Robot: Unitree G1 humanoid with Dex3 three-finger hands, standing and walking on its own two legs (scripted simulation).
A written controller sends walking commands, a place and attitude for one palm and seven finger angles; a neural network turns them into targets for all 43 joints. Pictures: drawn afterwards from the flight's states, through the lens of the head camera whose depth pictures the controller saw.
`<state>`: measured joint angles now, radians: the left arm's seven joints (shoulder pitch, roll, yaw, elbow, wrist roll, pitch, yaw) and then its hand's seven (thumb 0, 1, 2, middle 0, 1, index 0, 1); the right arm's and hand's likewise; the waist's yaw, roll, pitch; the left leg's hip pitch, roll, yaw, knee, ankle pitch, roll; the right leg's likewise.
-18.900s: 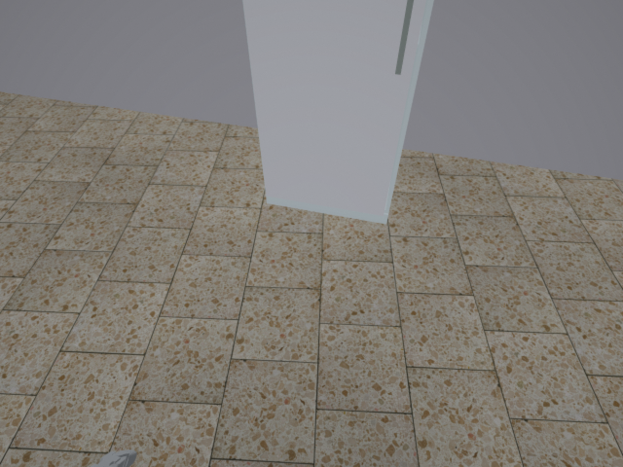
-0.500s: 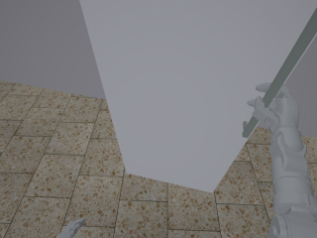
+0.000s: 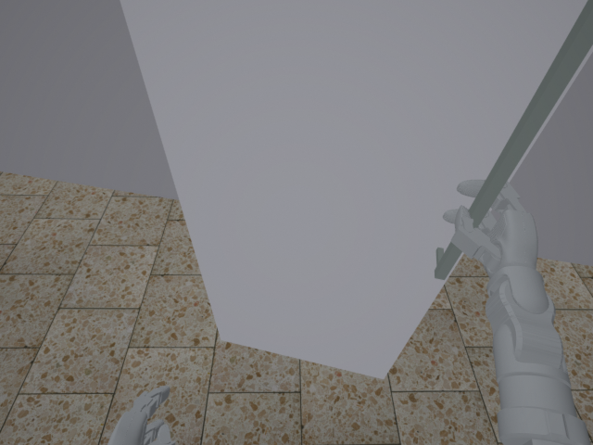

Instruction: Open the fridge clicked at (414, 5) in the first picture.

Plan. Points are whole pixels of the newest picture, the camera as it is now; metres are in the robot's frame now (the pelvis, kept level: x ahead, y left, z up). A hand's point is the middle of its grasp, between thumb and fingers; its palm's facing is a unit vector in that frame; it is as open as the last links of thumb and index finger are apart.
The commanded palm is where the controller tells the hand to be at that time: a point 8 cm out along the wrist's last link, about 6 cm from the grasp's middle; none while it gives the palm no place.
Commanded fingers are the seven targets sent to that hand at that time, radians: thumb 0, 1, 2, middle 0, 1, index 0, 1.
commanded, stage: pull the door a little, standing still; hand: right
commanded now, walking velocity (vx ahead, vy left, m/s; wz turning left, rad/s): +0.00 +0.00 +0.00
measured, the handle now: (503, 153) +0.43 -0.22 +0.21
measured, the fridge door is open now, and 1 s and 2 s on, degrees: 2 35 59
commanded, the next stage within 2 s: walk backward, drawing the door open in 0.04 s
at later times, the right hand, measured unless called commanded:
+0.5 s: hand (444, 317) +0.25 -0.14 +0.12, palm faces +0.12 +0.98 -0.18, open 5.8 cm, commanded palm +0.21 -0.18 +0.13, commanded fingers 0.00 -0.90 -0.90 0.45 1.40 0.45 1.40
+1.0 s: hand (360, 424) +0.14 -0.04 +0.12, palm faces +0.22 +0.96 -0.16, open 6.0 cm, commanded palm +0.10 -0.08 +0.13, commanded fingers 0.00 -0.90 -0.90 0.45 1.40 0.45 1.40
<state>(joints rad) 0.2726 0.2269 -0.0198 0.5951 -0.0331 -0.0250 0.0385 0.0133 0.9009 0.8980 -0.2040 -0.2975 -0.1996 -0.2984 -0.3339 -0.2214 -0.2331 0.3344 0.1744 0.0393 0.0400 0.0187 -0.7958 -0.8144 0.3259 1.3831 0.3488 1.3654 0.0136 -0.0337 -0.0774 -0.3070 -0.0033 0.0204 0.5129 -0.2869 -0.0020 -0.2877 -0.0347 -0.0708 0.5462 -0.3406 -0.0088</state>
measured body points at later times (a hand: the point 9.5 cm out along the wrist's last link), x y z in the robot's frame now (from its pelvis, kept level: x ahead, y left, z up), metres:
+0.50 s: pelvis -0.04 +0.01 +0.00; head -0.04 +0.03 +0.45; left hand +0.14 +0.23 -0.08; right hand +0.24 -0.19 +0.13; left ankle -0.02 +0.12 -0.73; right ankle -0.04 -0.11 -0.73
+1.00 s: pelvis -0.10 +0.13 -0.01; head -0.08 +0.13 +0.44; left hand +0.09 +0.33 -0.11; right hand +0.12 -0.09 +0.13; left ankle -0.02 +0.13 -0.73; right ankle -0.13 +0.03 -0.74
